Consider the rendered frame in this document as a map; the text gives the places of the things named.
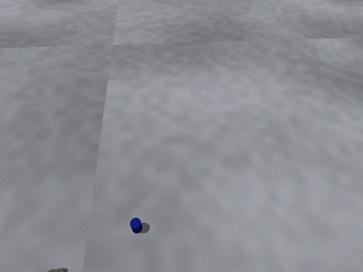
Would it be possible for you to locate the tin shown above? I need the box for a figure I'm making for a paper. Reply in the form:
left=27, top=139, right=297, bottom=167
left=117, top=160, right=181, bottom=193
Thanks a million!
left=130, top=218, right=142, bottom=233

